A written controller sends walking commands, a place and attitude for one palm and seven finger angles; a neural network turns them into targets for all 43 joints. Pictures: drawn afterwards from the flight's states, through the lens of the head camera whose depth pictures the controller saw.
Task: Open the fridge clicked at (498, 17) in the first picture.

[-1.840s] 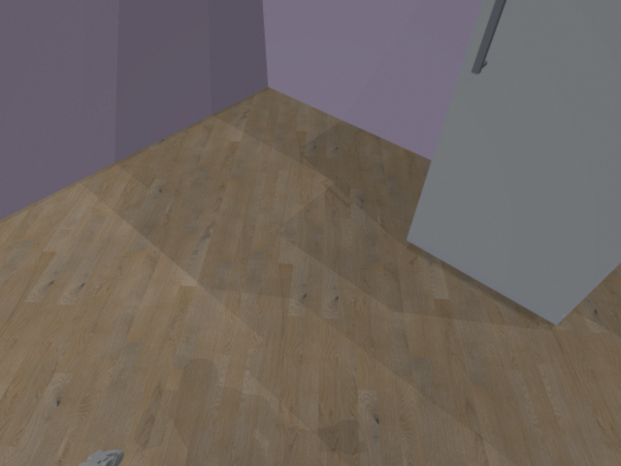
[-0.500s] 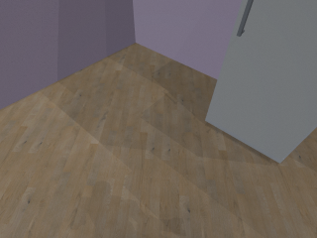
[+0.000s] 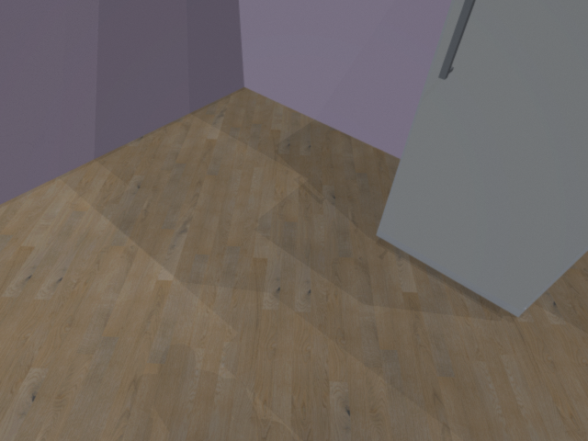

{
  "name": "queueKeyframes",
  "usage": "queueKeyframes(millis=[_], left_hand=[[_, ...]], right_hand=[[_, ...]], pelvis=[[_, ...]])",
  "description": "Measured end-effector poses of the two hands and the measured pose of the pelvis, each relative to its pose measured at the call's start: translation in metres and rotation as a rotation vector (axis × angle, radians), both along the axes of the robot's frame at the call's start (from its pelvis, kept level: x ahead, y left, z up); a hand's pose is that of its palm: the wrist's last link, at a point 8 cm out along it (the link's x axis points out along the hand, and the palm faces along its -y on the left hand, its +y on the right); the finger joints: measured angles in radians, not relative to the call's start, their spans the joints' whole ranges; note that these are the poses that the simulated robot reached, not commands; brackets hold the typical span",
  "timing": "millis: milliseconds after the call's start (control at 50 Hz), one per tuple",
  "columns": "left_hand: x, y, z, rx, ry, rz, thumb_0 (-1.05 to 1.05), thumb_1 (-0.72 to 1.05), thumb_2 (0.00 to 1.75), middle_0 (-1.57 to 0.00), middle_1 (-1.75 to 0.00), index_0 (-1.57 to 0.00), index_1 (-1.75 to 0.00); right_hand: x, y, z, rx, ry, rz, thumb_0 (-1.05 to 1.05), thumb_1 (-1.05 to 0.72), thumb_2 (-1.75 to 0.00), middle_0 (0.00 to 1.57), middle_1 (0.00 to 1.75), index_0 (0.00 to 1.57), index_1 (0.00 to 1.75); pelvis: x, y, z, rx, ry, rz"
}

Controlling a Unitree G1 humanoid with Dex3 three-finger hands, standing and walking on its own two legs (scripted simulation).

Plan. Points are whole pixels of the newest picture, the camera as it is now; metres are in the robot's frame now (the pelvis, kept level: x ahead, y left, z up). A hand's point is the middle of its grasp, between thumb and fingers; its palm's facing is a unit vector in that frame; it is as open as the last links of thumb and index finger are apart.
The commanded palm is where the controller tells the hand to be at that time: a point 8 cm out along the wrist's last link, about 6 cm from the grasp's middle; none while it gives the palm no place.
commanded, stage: walk to a spot facing it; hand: left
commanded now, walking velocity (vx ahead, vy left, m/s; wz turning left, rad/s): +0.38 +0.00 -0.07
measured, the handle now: out of the picture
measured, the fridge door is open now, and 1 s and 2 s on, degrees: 0 0 0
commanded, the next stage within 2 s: turn to face it in 0.48 s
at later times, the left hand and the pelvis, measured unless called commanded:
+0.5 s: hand out of the picture +0.13 +0.13 -0.17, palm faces +0.06 -0.99 -0.13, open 7.4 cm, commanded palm none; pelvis +0.18 -0.02 +0.01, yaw +0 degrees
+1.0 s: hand (211, 287) +0.43 +0.20 -0.16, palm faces -0.12 -0.97 -0.21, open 7.4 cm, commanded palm none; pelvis +0.33 +0.02 +0.00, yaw -11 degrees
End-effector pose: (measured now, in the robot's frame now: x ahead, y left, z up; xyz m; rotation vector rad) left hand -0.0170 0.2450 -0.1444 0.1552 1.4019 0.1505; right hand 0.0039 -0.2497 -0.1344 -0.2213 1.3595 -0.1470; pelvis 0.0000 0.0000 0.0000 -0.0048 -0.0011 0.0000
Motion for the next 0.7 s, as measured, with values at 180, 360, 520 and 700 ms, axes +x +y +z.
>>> queueKeyframes(millis=[180,360,520,700], left_hand=[[0.076,-0.035,-0.001,-0.027,0.007,-0.045,0.01,0.91,0.90,-0.20,-0.30,-0.20,-0.30],[0.134,-0.058,0.010,-0.012,-0.077,0.019,0.01,0.91,0.90,-0.20,-0.30,-0.20,-0.30],[0.145,-0.063,0.003,-0.080,0.084,0.070,0.01,0.91,0.90,-0.20,-0.30,-0.20,-0.30],[0.221,-0.015,-0.022,-0.072,0.134,0.076,0.01,0.91,0.90,-0.20,-0.30,-0.20,-0.30]], right_hand=[[-0.042,0.023,-0.011,0.085,0.202,-0.146,0.01,-0.90,-0.89,0.20,0.30,0.20,0.30],[0.073,-0.001,-0.005,0.086,0.138,-0.098,0.02,-0.91,-0.89,0.20,0.30,0.20,0.30],[0.265,0.002,0.010,0.047,-0.169,0.006,0.01,-0.93,-0.89,0.20,0.30,0.19,0.30],[0.377,0.041,0.009,0.005,-0.295,0.048,0.01,-0.91,-0.89,0.20,0.30,0.19,0.30]], pelvis=[[0.056,-0.018,-0.006,0.007,-0.002,-0.029],[0.122,-0.031,0.006,0.008,-0.004,0.002],[0.192,-0.013,0.006,-0.013,0.000,0.011],[0.270,0.020,-0.012,-0.010,-0.029,-0.034]])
